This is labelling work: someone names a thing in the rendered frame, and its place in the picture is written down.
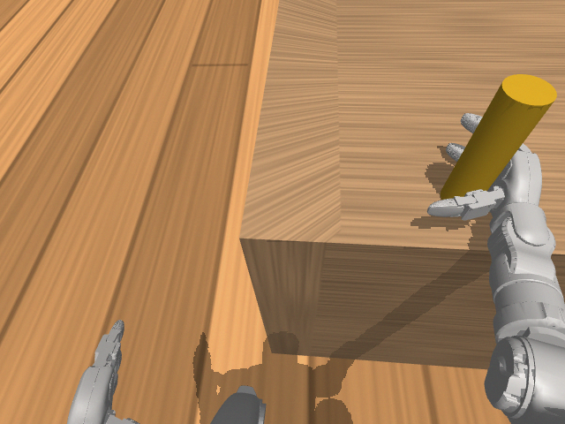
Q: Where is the right robot hand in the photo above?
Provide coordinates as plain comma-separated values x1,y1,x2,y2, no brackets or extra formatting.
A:
427,113,542,221

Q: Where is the can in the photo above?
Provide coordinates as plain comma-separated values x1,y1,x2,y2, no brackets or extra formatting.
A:
441,74,557,200

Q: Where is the left robot hand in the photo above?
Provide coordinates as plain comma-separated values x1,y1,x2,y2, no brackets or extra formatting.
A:
67,320,140,424

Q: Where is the right robot arm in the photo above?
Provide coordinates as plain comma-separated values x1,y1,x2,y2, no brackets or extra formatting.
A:
485,202,565,424

